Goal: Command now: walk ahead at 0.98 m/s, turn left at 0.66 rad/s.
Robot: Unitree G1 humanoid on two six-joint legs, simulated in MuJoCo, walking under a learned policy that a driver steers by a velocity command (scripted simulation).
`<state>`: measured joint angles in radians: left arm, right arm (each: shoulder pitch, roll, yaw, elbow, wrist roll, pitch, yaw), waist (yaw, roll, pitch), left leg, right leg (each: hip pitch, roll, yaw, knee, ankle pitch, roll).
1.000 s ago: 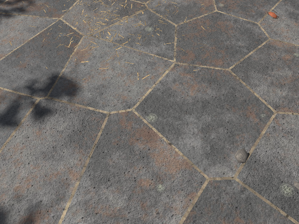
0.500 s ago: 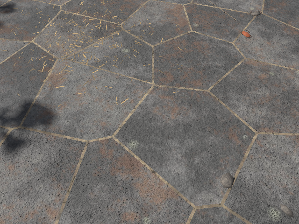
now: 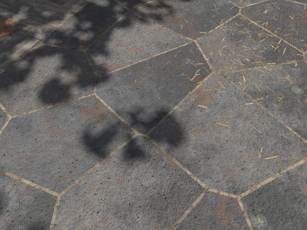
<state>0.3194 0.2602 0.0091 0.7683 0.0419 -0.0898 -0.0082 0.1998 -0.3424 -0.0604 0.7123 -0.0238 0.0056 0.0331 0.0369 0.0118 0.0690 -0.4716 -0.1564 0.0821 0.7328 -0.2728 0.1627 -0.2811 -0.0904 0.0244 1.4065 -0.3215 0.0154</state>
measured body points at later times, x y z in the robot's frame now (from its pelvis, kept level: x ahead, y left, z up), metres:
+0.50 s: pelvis +0.42 -0.04 +0.02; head +0.48 -0.04 +0.46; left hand +0.52 +0.23 -0.11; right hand +0.54 -0.31 -0.08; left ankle +0.38 +0.10 -0.58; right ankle +0.52 -0.08 -0.70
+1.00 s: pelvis +0.61 +0.00 +0.04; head +0.64 +0.01 +0.48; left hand +0.87 +0.20 -0.08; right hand +0.58 -0.31 -0.05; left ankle +0.71 +0.06 -0.70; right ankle +0.51 -0.08 -0.67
